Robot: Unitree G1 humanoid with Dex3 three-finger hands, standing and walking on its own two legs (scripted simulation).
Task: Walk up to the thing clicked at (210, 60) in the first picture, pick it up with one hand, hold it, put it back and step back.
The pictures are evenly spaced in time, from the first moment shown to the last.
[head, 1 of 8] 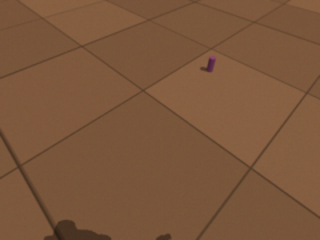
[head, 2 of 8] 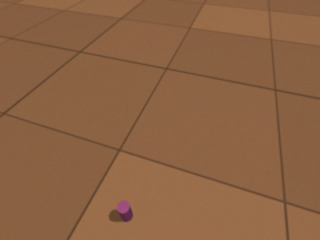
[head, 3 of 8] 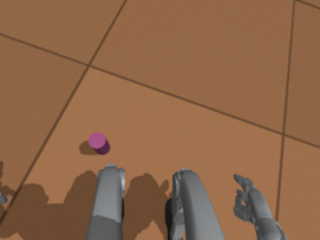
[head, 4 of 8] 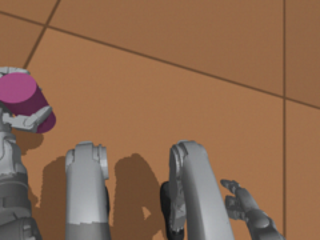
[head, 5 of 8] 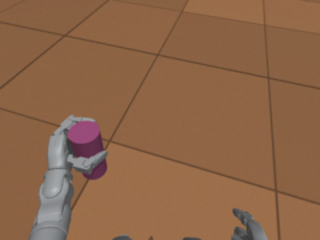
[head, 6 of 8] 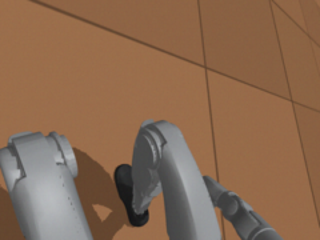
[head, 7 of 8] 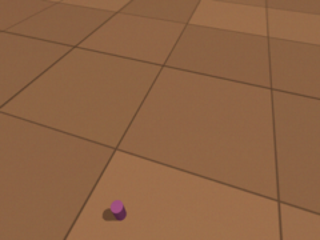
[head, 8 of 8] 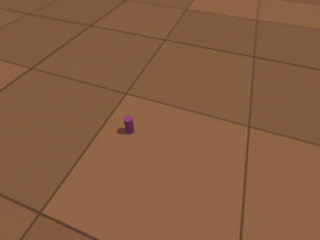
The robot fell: no
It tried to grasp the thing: yes
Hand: left
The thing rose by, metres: 0.70
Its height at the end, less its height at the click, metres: +0.00
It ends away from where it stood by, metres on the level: 0.02
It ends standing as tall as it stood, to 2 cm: yes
